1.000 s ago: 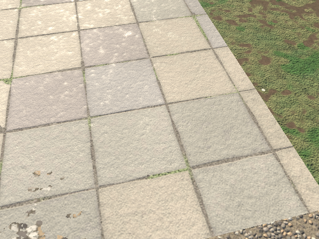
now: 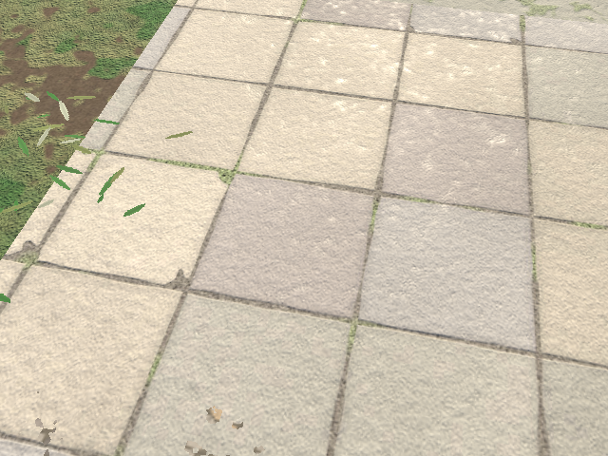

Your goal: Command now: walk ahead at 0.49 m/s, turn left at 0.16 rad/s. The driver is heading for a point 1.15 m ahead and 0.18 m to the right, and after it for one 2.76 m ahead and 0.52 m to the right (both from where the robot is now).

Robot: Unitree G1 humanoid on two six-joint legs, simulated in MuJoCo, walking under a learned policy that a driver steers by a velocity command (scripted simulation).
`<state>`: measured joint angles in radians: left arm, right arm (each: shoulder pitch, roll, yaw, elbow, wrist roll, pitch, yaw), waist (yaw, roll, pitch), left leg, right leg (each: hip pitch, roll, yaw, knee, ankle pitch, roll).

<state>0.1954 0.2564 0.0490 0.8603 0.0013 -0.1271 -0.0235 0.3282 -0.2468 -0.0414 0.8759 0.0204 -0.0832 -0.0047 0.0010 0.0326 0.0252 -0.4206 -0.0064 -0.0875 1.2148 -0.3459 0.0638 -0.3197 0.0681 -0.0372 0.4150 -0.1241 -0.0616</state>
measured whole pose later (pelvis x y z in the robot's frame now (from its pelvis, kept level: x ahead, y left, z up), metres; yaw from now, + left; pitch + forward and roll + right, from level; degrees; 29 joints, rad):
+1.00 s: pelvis +0.55 +0.01 -0.02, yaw -13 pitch +3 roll +1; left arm 0.09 0.27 0.06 0.72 -0.02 -0.06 -0.05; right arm 0.32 -0.27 -0.05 0.89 0.00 -0.07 -0.02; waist -0.03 -0.01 0.04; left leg -0.14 0.04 0.08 0.98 -0.48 -0.01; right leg -0.52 0.05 -0.05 0.64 -0.18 -0.12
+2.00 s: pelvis +1.06 -0.19 -0.01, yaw -27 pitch +3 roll +1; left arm 0.04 0.25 0.04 0.65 0.00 -0.09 -0.03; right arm 0.40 -0.30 -0.05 0.88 0.01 -0.05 0.00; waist -0.08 0.01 0.02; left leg -0.08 0.00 -0.02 0.63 -0.48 0.01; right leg -0.48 0.00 -0.03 0.54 -0.10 -0.06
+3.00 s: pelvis +1.59 -0.35 -0.01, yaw -2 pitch +3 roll +1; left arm 0.05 0.27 0.03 0.70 0.00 -0.11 -0.03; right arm 0.37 -0.29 -0.07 0.75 0.02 -0.04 -0.01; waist -0.08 -0.03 0.00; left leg -0.04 -0.10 -0.17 0.41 -0.40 0.06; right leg -0.51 -0.01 0.03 0.48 0.00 -0.01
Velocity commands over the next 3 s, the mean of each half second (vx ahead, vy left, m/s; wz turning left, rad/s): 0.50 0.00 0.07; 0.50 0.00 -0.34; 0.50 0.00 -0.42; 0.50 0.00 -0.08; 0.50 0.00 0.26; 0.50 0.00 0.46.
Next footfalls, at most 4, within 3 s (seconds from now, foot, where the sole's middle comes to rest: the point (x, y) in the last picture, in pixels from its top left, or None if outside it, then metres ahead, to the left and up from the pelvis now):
0.36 left None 0.37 0.16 -0.77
0.94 right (359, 372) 0.67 -0.09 -0.77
1.44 left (319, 257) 1.00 0.00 -0.77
1.96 right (438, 217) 1.14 -0.34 -0.77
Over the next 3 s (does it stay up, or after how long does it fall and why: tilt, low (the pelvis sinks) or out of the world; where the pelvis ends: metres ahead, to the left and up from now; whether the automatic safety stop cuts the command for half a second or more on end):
stays up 1.59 -0.35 -0.01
